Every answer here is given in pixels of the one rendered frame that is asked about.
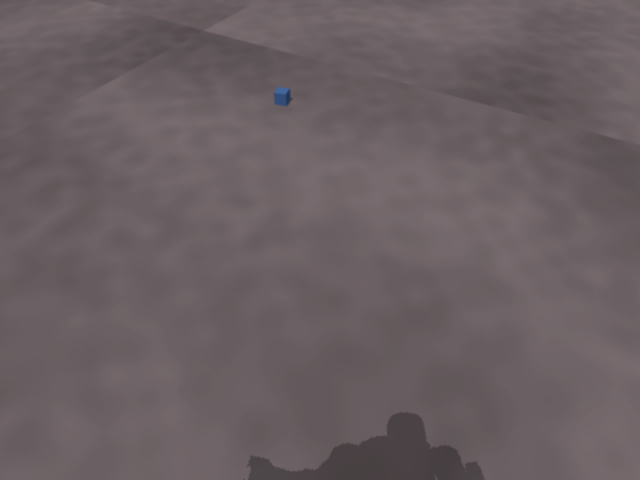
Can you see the cube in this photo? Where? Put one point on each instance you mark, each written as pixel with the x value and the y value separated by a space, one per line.
pixel 282 96

